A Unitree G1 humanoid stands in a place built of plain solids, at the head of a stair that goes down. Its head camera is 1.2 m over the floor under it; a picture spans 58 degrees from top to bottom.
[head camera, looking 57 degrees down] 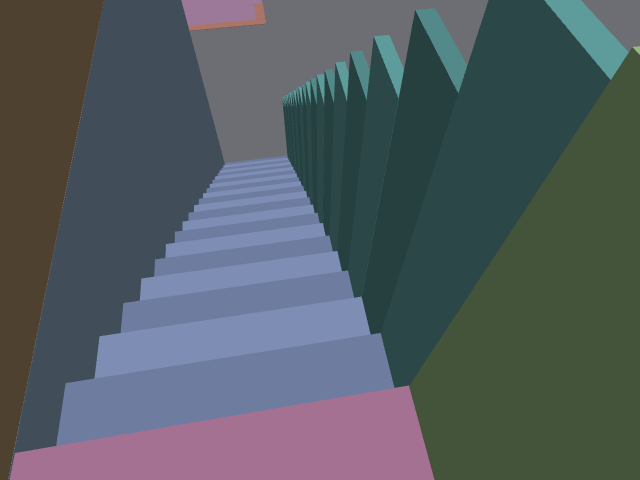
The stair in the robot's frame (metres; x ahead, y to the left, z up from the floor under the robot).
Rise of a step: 0.19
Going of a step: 0.23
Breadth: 1.02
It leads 9 degrees to the left of straight ahead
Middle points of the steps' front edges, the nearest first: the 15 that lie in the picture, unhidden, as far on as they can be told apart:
0.23 0.26 0.00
0.45 0.30 -0.19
0.68 0.34 -0.38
0.90 0.37 -0.57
1.13 0.41 -0.76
1.35 0.45 -0.95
1.58 0.48 -1.14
1.80 0.52 -1.33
2.03 0.56 -1.52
2.25 0.60 -1.72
2.48 0.63 -1.91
2.70 0.67 -2.10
2.92 0.71 -2.29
3.15 0.74 -2.48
3.37 0.78 -2.67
